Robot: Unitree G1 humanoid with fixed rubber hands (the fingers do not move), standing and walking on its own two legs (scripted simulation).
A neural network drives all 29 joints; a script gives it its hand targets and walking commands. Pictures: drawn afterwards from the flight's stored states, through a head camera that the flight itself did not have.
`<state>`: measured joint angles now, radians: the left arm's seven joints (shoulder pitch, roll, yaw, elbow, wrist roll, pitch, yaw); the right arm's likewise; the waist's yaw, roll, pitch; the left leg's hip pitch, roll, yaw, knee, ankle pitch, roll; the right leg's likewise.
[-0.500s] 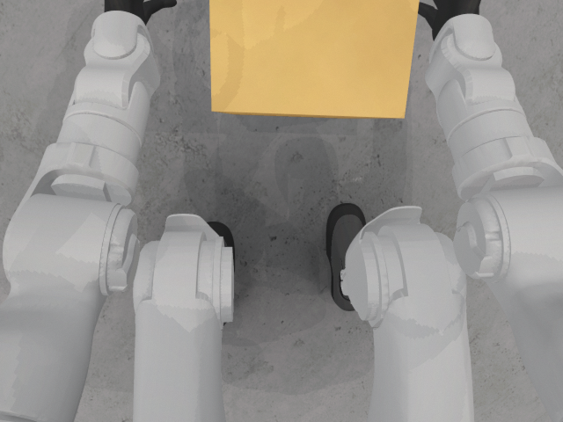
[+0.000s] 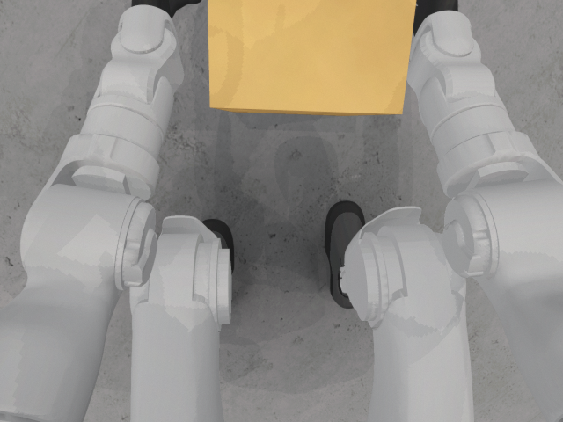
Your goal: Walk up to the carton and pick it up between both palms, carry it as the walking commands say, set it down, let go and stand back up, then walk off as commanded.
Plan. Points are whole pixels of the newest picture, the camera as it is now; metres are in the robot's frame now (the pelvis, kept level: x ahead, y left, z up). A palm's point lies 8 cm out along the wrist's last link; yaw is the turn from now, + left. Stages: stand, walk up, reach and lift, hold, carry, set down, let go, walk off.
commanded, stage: reach and lift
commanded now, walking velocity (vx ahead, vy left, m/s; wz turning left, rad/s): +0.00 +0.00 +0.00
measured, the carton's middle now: (298, 39) +0.51 -0.04 -0.25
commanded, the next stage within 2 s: none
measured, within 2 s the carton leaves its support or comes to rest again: leaves its support in 0.64 s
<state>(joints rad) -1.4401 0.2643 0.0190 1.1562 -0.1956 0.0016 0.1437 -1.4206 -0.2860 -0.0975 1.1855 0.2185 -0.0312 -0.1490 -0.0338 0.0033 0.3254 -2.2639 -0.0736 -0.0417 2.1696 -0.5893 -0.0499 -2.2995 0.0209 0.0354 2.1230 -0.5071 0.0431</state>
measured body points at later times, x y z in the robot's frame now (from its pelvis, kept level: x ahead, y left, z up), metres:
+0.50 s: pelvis +0.00 +0.00 -0.01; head +0.37 +0.00 +0.25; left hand +0.55 +0.11 -0.19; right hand +0.54 -0.17 -0.19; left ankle +0.11 +0.12 -0.34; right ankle +0.13 -0.13 -0.34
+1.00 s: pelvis +0.01 +0.00 -0.01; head +0.35 +0.00 +0.28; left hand +0.55 +0.11 -0.16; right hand +0.54 -0.17 -0.16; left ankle +0.11 +0.12 -0.34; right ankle +0.13 -0.13 -0.34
